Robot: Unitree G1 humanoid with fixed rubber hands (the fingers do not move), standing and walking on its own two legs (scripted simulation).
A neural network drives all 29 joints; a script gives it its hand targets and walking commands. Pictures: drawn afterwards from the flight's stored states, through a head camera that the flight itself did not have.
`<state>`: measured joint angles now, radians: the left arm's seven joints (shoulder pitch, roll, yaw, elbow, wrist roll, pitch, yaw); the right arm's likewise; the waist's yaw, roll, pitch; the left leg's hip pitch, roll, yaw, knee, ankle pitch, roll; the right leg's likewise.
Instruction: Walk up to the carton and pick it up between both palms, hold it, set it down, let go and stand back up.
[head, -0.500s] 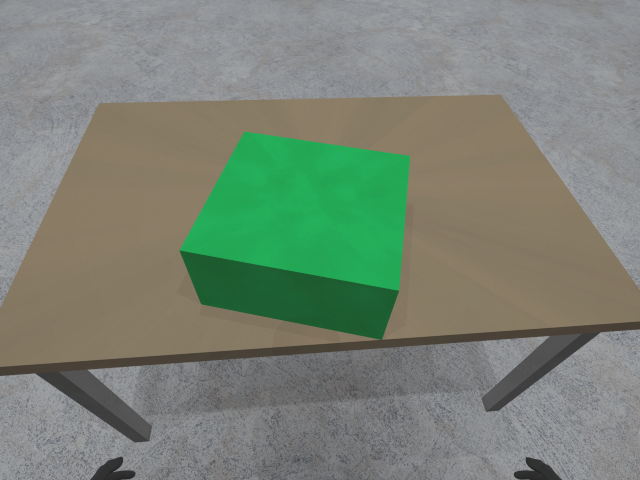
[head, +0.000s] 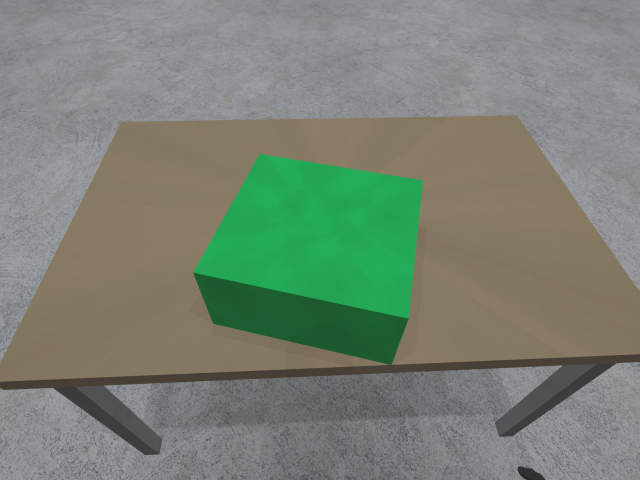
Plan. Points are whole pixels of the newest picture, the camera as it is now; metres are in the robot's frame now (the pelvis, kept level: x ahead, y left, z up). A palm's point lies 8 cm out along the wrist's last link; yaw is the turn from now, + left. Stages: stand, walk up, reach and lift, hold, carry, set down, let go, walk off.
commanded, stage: walk up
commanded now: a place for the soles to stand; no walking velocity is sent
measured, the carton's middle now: (319, 250) +0.50 +0.01 -0.07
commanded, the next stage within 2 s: reach and lift in 1.94 s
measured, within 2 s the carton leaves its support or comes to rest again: neither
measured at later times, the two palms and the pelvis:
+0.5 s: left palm out of the picture +0.11 +0.28 -0.13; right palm out of the picture +0.09 -0.31 -0.13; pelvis +0.02 -0.01 -0.01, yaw +1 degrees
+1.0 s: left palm out of the picture +0.08 +0.28 -0.15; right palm out of the picture +0.14 -0.30 -0.12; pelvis +0.03 -0.01 -0.02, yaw +0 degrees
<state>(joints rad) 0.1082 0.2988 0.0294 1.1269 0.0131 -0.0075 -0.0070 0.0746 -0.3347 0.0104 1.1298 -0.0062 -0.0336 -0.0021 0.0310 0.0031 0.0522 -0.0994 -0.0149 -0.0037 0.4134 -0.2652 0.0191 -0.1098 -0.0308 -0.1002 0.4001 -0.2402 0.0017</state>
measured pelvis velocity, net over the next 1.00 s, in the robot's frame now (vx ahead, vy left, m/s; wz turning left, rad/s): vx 0.03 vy -0.01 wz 0.01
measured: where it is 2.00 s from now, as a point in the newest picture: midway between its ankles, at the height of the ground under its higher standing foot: outside the picture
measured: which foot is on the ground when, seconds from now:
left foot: down 0.00-1.00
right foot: down 0.00-1.00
